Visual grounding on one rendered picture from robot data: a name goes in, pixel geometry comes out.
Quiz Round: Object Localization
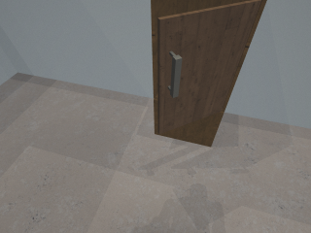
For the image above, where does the handle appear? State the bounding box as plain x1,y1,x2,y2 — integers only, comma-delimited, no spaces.
167,51,183,98

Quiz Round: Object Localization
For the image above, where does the cupboard door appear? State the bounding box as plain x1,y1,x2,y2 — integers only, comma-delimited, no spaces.
157,0,261,134

